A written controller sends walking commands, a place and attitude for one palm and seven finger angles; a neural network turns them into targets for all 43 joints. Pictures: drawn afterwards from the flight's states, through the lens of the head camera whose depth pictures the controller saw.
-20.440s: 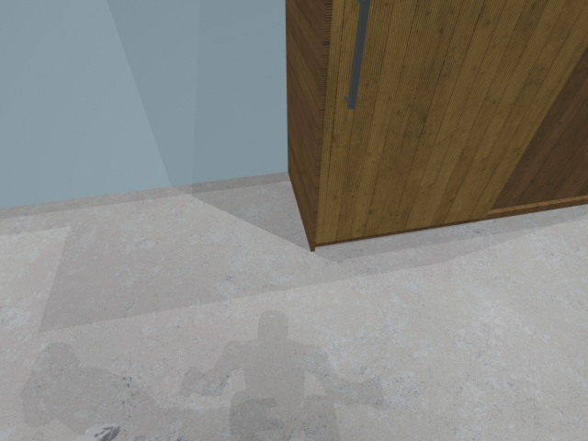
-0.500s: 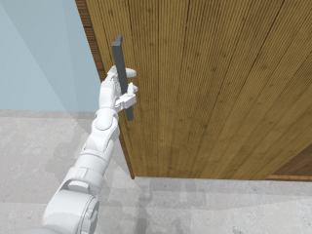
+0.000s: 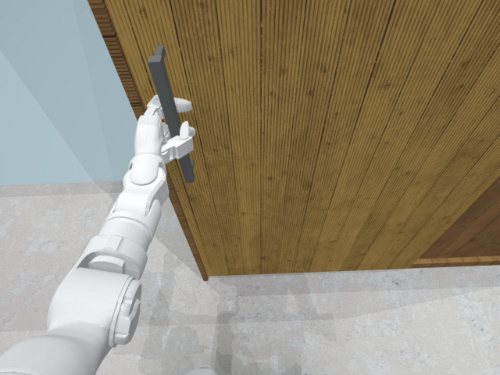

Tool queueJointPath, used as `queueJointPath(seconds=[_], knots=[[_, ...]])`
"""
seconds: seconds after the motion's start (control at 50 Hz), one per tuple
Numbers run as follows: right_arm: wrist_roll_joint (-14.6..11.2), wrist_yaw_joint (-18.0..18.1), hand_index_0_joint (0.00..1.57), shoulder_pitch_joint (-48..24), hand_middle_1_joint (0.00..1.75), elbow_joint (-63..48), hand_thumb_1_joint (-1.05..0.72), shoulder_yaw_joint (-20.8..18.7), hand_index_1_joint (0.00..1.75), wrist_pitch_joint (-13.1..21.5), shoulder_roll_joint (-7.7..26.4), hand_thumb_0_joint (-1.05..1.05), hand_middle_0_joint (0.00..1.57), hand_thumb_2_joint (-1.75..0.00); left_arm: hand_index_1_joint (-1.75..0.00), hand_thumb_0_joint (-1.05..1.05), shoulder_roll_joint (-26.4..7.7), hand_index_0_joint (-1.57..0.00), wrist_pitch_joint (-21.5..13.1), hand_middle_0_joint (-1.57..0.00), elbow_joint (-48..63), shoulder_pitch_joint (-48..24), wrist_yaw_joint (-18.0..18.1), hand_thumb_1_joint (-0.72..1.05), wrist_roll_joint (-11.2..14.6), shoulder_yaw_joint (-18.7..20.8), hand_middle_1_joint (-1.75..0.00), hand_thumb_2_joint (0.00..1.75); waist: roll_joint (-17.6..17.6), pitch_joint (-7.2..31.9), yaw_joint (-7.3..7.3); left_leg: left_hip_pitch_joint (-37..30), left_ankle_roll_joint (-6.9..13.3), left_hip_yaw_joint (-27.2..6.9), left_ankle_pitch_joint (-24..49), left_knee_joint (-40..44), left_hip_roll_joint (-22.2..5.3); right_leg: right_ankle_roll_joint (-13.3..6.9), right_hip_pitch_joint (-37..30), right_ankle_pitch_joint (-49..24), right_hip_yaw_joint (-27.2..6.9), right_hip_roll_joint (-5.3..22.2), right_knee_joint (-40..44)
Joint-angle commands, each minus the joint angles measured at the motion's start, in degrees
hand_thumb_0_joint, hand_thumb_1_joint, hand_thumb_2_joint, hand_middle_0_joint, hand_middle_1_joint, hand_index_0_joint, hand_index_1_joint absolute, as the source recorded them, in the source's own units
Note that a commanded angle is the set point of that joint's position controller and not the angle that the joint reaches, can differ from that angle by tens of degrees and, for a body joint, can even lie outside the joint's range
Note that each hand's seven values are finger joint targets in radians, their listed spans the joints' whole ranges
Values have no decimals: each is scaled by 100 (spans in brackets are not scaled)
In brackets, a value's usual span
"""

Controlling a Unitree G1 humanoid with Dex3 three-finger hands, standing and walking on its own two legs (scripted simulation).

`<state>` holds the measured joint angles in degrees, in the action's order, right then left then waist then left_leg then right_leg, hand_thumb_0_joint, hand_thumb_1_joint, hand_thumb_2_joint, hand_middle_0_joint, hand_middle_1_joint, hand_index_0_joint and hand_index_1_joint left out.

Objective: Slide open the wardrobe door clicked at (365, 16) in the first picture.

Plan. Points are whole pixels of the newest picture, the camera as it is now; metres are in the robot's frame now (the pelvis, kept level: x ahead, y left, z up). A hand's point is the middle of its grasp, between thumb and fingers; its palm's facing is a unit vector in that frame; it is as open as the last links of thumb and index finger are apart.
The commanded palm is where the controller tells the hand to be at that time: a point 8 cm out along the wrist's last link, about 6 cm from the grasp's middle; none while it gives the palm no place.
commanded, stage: step sideways, sliding the door along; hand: left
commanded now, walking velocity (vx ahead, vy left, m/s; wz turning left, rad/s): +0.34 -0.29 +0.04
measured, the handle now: (177, 124) +0.52 +0.14 +0.11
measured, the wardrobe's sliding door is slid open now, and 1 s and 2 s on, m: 0.00 0.13 0.40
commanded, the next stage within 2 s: none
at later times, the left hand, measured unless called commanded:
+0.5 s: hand (197, 138) +0.47 +0.09 +0.12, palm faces +0.31 -0.94 -0.14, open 6.1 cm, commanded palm +0.44 +0.07 +0.12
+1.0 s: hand (272, 133) +0.48 -0.04 +0.12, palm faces +0.43 -0.90 -0.08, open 6.1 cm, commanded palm +0.44 -0.08 +0.12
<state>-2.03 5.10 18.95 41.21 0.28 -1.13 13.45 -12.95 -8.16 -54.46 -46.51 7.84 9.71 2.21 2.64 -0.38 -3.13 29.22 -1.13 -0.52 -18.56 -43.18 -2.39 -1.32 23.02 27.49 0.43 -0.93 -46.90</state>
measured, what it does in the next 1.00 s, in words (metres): steps to the right: right foot, then left foot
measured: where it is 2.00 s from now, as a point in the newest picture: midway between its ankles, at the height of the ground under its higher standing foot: outside the picture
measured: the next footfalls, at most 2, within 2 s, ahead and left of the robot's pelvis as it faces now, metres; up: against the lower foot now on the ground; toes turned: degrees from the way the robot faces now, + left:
right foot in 0.52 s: +0.27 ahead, -0.24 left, +0.00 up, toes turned +5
left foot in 0.74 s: +0.10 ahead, -0.04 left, +0.00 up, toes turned +17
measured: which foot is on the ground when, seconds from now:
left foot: down 0.00-0.56, up 0.58-0.72, down 0.74-1.00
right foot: down 0.00-0.26, up 0.28-0.50, down 0.52-1.00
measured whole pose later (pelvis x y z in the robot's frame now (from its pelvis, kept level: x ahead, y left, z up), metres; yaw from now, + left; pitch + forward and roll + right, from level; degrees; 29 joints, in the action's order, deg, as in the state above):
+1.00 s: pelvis +0.18 -0.24 +0.01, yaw +15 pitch -2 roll +1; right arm -1.9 0.1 8.3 32.3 0.9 8.1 10.9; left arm -2.9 -6.9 -0.8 -11.4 10.8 5.6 -4.6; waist 7.8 -14.7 7.2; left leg 12.2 -3.6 6.0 -19.3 -42.6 -10.4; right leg -2.4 16.8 20.2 5.3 0.0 -38.7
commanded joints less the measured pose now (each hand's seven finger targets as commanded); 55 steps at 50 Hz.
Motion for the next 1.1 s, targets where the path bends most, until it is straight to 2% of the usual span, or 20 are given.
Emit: queueJointPath(seconds=[0.0, 0.06, 0.1, 0.14, 0.2, 0.22, 0.24, 0.28, 0.48, 0.52, 0.56, 0.62, 0.68, 0.72, 0.74, 0.86, 0.94, 0.98, 1.0, 1.08], knots=[[-37, 193, 20, -486, 30, -601, -90, -112, 30, 139, 781, 0, 20, -90, -140, 0, 529, -45, -254, -45, 1189, -2858, -367, 90, -159, -785, -140, 90, 673, 1459, -123, -1768, 1201, -2132, -729, 1496, -1375, -149, -54, 193, -24, -95, 417], [-108, 222, 20, -528, 30, -580, -90, -72, 30, 208, 701, 0, 20, -90, -140, 0, 569, -45, -213, -45, 1188, -2680, -365, 90, -210, -845, -140, 90, -122, 1440, -77, -744, 723, -685, -115, 456, -612, -327, -1532, -461, -532, 333, 1818], [-123, 219, 20, -798, 30, -567, -90, -78, 30, 236, 616, 0, 20, -90, -140, 0, 410, -45, -131, -45, 1151, -2787, -345, 90, -248, -644, -140, 90, -2319, 843, 117, 499, 260, 200, -384, -1512, 93, -848, -2250, -2182, -2174, 1378, 2926], [-65, 149, 20, -971, 30, -548, -90, -136, 30, 324, 599, 0, 20, -90, -140, 0, 887, -45, -234, -45, 1675, -3179, -428, 90, -316, -1095, -140, 90, -1238, 585, 122, 704, 208, 5, -898, -2092, 14, -1080, -2636, -5136, -1846, 1655, 2240], [59, 137, 20, -682, 30, -553, -90, -183, 30, 448, 487, 0, 20, -90, -140, 0, 1438, -45, -493, -45, 2524, -2645, -555, 90, -344, -1483, -140, 90, -499, 1179, -128, -1566, 471, 62, 1007, 1323, -249, -234, -2016, -5835, -295, 904, 7], [91, 122, 20, -605, 30, -565, -90, -309, 30, 469, 703, 0, 20, -90, -140, 0, 1622, -45, -621, -45, 2938, -2570, -621, 90, -242, -1693, -140, 90, 332, 1865, -271, -3756, 972, -935, 4337, 2023, -1216, 411, -239, -4133, 124, 202, -1646], [69, -59, 20, -708, 30, -747, -90, -347, 30, 407, 734, 0, 20, -90, -140, 0, 1944, -45, -715, -45, 3427, -2696, -743, 90, -131, -2041, -140, 90, 1058, 2318, -159, -5486, 1532, -2367, 7154, 1234, -2533, 388, 1668, 199, -377, -116, -3089], [94, -325, 20, -708, 30, -782, -90, -555, 30, 327, 836, 0, 20, -90, -140, 0, 1533, -45, -587, -45, 3547, -2398, -710, 90, -297, -1659, -140, 90, -101, 1848, -192, -5349, 1529, -1948, 6383, 1023, -2583, 23, 2479, 712, -758, 124, -3186], [-153, -103, 20, -1280, 30, -1475, -90, -361, 30, 768, 548, 0, 20, -90, -140, 0, 966, -45, -298, -45, 4988, -972, -660, 90, -524, -1469, -140, 90, 1158, 1439, 133, -2535, 580, 527, 3280, 493, -1146, 264, -1368, -2469, 487, 140, 1223], [-153, -30, 20, -1259, 30, -1394, -90, -333, 30, 895, 300, 0, 20, -90, -140, 0, 557, -45, -220, -45, 5317, -643, -541, 90, -647, -1298, -140, 90, -697, 1688, 100, -1489, 129, 704, 565, -948, -149, 31, -2094, -5285, -416, 1158, 1765], [-79, 60, 20, -1360, 30, -1443, -90, -403, 30, 908, 353, 0, 20, -90, -140, 0, 302, -45, -101, -45, 5681, -222, -512, 90, -639, -1005, -140, 90, -2048, 1824, 353, -1065, -42, -97, -1867, -2250, 326, -398, -1775, -5176, -1778, 1978, 2193], [-87, 29, 20, -1430, 30, -1330, -90, -177, 30, 1102, 189, 0, 20, -90, -140, 0, 966, -45, -266, -45, 6453, -202, -433, 90, -563, -1436, -140, 90, -1388, 2028, 147, -858, 32, -267, -1560, -1002, 142, -668, -2438, -6257, -1245, 1907, 1526], [-27, -9, 20, -1399, 30, -1352, -90, -287, 30, 1098, 336, 0, 20, -90, -140, 0, 1267, -45, -482, -45, 6739, -159, -342, 90, -592, -1805, -140, 90, -1212, 2412, 52, -2450, 168, 73, 1061, 1344, -316, -217, -1981, -6054, -500, 1416, 690], [-49, -165, 20, -1455, 30, -1539, -90, -447, 30, 1091, 646, 0, 20, -90, -140, 0, 1606, -45, -527, -45, 6967, -42, -413, 90, -522, -2174, -140, 90, 255, 2589, 236, -4004, 1052, -1144, 5184, 1274, -2096, 289, -58, -1810, -102, 634, -232], [-53, -262, 20, -1349, 30, -1601, -90, -441, 30, 1118, 644, 0, 20, -90, -140, 0, 1863, -45, -485, -45, 6511, 395, -449, 90, -546, -2351, -140, 90, 784, 2431, 251, -4370, 1240, -1100, 5787, 1196, -2287, 212, 651, -299, -190, 389, -850], [-36, -443, 20, -1184, 30, -1692, -90, -251, 30, 1258, 387, 0, 20, -90, -140, 0, 2066, -45, -518, -45, 7309, 586, -488, 90, -707, -2877, -140, 90, 802, 1761, 77, -4817, 676, 304, 6566, 557, -1535, 229, 634, -969, 306, 208, 352], [-31, -449, 20, -1229, 30, -1741, -90, -140, 30, 1277, 325, 0, 20, -90, -140, 0, 1632, -45, -610, -45, 7729, 1201, -507, 90, -863, -2647, -140, 90, 169, 1754, 143, -3789, 337, 785, 5392, -402, -1225, 291, -821, -4020, 358, 317, 1827], [-54, -342, 20, -1523, 30, -1914, -90, -262, 30, 1089, 278, 0, 20, -90, -140, 0, 1390, -45, -650, -45, 7469, 1981, -447, 90, -927, -2441, -140, 90, -2102, 1869, 426, -1048, -84, 699, -498, -1626, -72, -470, -2947, -9643, -1747, 1545, 1441], [-33, -329, 20, -1413, 30, -1985, -90, -154, 30, 1086, 129, 0, 20, -90, -140, 0, 1443, -45, -716, -45, 7431, 2444, -437, 90, -893, -2515, -140, 90, -2127, 1617, 539, -339, -50, 162, -1958, -1787, 135, -308, -3015, -10189, -1959, 1853, 1361], [43, -388, 20, -1514, 30, -1885, -90, -53, 30, 974, -69, 0, 20, -90, -140, 0, 1615, -45, -1040, -45, 8390, 2487, -426, 90, -976, -2734, -140, 90, -1552, 2118, 278, -748, -113, 186, -983, 198, 36, -752, -3409, -9222, -1580, 1524, 1034]])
